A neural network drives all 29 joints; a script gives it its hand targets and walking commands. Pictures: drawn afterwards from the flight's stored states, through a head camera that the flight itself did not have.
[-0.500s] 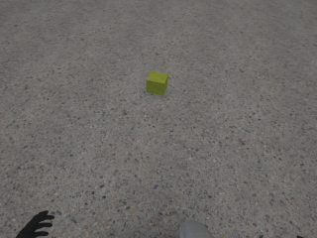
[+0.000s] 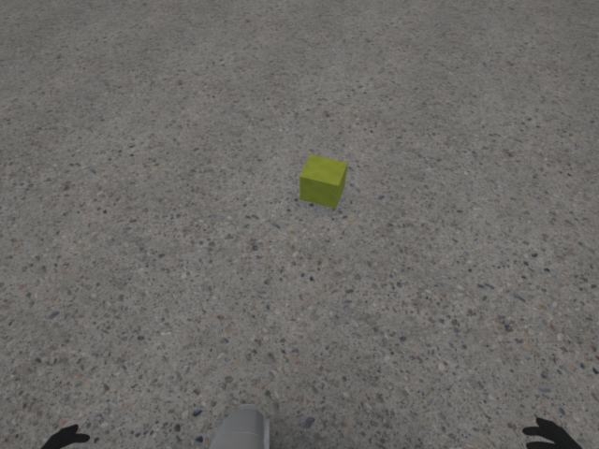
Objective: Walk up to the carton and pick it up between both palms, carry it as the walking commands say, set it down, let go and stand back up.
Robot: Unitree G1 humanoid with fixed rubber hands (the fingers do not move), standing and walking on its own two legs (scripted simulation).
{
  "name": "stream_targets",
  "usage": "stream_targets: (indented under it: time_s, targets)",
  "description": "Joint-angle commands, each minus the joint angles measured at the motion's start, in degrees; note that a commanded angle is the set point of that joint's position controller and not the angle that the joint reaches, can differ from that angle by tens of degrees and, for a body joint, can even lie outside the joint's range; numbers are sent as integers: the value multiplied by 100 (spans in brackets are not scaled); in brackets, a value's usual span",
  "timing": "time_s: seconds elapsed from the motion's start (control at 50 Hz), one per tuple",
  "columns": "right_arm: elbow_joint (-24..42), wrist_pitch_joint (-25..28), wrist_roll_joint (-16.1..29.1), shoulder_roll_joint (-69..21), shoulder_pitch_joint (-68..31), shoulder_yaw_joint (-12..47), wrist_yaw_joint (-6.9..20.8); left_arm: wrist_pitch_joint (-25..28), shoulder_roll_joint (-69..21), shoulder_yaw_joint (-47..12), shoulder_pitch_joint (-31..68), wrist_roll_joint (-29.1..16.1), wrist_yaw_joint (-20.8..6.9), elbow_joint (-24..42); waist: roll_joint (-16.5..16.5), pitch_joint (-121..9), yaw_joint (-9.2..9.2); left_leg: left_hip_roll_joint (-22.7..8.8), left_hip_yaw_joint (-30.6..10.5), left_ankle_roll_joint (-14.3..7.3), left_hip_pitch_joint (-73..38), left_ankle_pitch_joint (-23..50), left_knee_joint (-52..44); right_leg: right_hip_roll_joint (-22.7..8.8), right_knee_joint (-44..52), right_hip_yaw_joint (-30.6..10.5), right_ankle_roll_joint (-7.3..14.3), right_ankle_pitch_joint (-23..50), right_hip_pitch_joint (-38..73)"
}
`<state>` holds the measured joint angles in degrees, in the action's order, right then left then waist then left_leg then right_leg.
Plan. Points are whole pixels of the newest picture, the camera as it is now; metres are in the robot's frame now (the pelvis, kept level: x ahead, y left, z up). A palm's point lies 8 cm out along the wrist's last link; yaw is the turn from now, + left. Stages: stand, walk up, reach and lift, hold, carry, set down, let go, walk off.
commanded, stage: walk up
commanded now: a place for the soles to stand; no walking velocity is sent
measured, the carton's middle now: (323, 181) +1.25 +0.00 -0.69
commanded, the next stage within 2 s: none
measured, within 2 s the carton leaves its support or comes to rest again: neither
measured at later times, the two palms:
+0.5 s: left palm (142, 259) +0.40 +0.33 -0.06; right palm (562, 375) +0.25 -0.36 -0.09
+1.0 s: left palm (158, 222) +0.50 +0.34 -0.10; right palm (509, 230) +0.50 -0.34 -0.06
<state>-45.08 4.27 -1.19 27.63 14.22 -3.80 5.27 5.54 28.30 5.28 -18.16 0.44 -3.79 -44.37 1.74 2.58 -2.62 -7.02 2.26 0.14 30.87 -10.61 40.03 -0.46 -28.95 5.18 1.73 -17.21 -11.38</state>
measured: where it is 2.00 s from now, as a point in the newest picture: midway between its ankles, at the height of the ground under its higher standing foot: (321, 296)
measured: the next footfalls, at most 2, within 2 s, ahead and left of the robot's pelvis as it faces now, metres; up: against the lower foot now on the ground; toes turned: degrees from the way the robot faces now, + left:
left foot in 0.08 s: +0.20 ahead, +0.14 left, +0.00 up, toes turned +5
right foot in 0.46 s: +0.36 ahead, -0.13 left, +0.00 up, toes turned -5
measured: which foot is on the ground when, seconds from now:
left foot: up 0.00-0.06, down 0.08-0.48, up 0.50-0.78, down 0.80-1.00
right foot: down 0.00-0.10, up 0.12-0.44, down 0.46-0.82, up 0.84-1.00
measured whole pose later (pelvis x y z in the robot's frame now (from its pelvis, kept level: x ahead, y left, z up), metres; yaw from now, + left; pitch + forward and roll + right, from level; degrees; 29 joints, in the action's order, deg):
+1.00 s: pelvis +0.42 +0.01 +0.00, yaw -1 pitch -1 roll +1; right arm -42.8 5.9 -0.9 28.3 17.3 -4.8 2.6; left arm 4.2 27.1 3.4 -17.6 0.6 -3.2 -45.4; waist -2.8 1.9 1.2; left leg -1.9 5.1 -1.5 17.6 -14.8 32.9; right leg -4.5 -52.5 1.2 0.6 -21.7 -28.2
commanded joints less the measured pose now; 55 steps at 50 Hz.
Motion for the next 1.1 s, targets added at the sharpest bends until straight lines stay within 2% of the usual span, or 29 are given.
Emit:
stream_targets:
  time_s: [0.0,0.02,0.06,0.08,0.1,0.12,0.16,0.2,0.26,0.34,0.4,0.44,0.46,0.48,0.5,0.54,0.58,0.62,0.72,0.78,0.8,0.82,0.84,0.86,0.88,0.92,0.96,1.04,1.08]
  targets:
    - [307,88,34,871,-155,-318,41,71,1302,254,411,18,18,448,-892,114,200,206,195,-70,-1130,228,-473,-1361,1452,-1215,982,-1264,-1078]
    - [263,113,23,903,-50,-357,30,60,1260,217,375,35,28,433,-708,125,283,285,208,-117,-1502,144,-686,-1313,1181,-1157,906,-1278,-1152]
    - [56,194,-29,1151,729,-497,-93,63,951,75,157,44,55,428,62,-270,687,477,81,-296,-2815,-592,-1163,-885,-487,-657,670,-21,-1344]
    - [41,250,-85,1608,1279,-618,-193,66,609,-28,-17,-38,73,537,1304,-742,966,-825,-1976,-832,-3729,-2094,-1895,-329,-2543,-63,260,0,-2368]
    - [146,255,37,1923,1424,-673,-217,38,809,7,7,-38,133,537,1219,-780,1016,-1750,-3984,-1559,-3831,-2819,-2738,128,-3586,-458,52,-1185,-3178]
    - [273,243,165,1780,933,-629,-225,8,1172,71,10,-38,186,392,310,-656,768,-1713,-3573,-1683,-3418,-2666,-2605,-219,-3925,-1077,30,-803,-3177]
    - [428,194,163,1415,466,-487,-253,14,1117,97,-159,-40,147,233,336,-239,489,-1285,-2370,-1455,-2627,-1875,-2556,-578,-3479,-950,-14,-426,-3059]
    - [464,214,86,1305,392,-439,-265,-20,962,82,-260,5,63,142,702,-170,420,-952,-1513,-1290,-2099,-720,-2488,-659,-2737,-705,-138,-297,-2479]
    - [489,263,47,1353,538,-436,-231,-74,781,68,167,28,-44,204,761,-117,512,-854,-1085,-1395,-1867,-560,-2561,-598,-1959,-449,-215,44,-2189]
    - [527,249,64,1443,397,-433,-189,-50,695,135,701,35,-132,249,698,-20,514,-703,-768,-1247,-1533,-1012,-2569,-439,-920,-195,-161,651,-1573]
    - [504,180,89,1470,273,-402,-191,-33,677,211,701,25,-128,156,562,-76,330,-691,-596,-1083,-1207,-961,-2138,-210,-375,-5,-44,712,-676]
    - [464,161,58,1143,484,-276,-237,7,870,328,179,43,-34,-18,-40,-334,41,-443,-263,-879,-665,-305,-888,-33,-63,-126,129,274,643]
    - [538,174,47,833,559,-186,-268,57,1157,445,-570,65,53,-145,-989,-664,-317,2,131,-636,-100,22,899,-638,473,-1173,429,-590,1521]
    - [667,183,98,729,595,-123,-282,97,1736,522,-762,59,122,13,-2000,-848,-396,628,152,-314,1387,-1840,2367,-2403,1390,-4113,1058,-1688,2005]
    - [505,117,156,1202,443,-186,-361,96,1774,476,-491,-54,149,118,-1049,-704,-296,424,-683,-303,1440,-1830,2854,-2493,1412,-4139,1368,-1553,1672]
    - [325,120,144,1178,560,-208,-347,73,1353,378,-62,-98,187,196,-719,-223,-10,8,-730,-211,1173,-1127,2446,-2055,1215,-2688,1336,-242,887]
    - [111,127,62,1087,752,-217,-267,51,1142,276,223,-51,182,241,-998,-77,176,16,-405,-62,495,-984,1565,-1522,1102,-1596,1173,876,210]
    - [157,91,10,911,622,-192,-172,75,1156,286,117,-5,140,280,-1156,-187,139,111,-151,0,109,-963,1007,-1436,1035,-1274,1267,1108,-25]
    - [254,97,50,792,155,-239,-67,32,1287,252,307,9,57,486,-1126,-65,145,368,311,-57,-995,-192,-323,-1349,1064,-1069,1072,-589,-883]
    - [42,181,-6,1060,762,-420,-147,-15,942,87,225,35,72,546,-268,-232,582,616,203,-270,-2719,-485,-958,-977,-208,-774,706,-1194,-1835]
    - [-36,233,-49,1422,1300,-535,-237,-4,646,-4,190,16,94,629,805,-531,920,-272,-1320,-666,-3489,-1855,-1560,-543,-1912,-311,401,-849,-2604]
    - [90,256,-28,1944,1545,-643,-269,-32,636,2,145,-21,151,675,1436,-581,1040,-1706,-4056,-1558,-3797,-3111,-2644,127,-3477,-193,81,-1493,-3653]
    - [223,243,115,1805,1152,-622,-293,-68,1079,68,208,-5,229,506,292,-481,886,-1801,-3955,-1823,-3320,-2991,-2629,-247,-3915,-1109,39,-1053,-3547]
    - [299,211,161,1616,833,-531,-314,-50,1149,89,124,-45,218,410,153,-243,672,-1595,-3319,-1769,-2901,-2464,-2500,-414,-3794,-1075,3,-754,-3462]
    - [356,195,141,1440,632,-479,-327,-39,1106,99,-77,-22,201,301,232,-96,509,-1374,-2680,-1596,-2559,-1993,-2426,-588,-3450,-1026,-22,-606,-3280]
    - [405,188,55,1332,494,-446,-333,-41,956,85,-256,25,118,167,728,-75,466,-980,-1668,-1400,-1987,-803,-2264,-645,-2616,-686,-123,-563,-2554]
    - [417,200,10,1357,613,-439,-299,-73,799,80,-79,21,41,193,873,-99,495,-901,-1280,-1456,-1673,-438,-2261,-547,-2147,-435,-160,-403,-2107]
    - [560,162,31,1406,290,-438,-239,-42,701,161,167,25,-33,195,867,-70,388,-689,-856,-1251,-1039,-1210,-2157,-304,-1020,-105,-96,156,-1120]
    - [593,94,53,1319,158,-393,-212,-13,734,255,-81,50,-14,72,543,-144,149,-500,-590,-1044,-471,-1814,-1582,-48,-469,97,-35,376,-142]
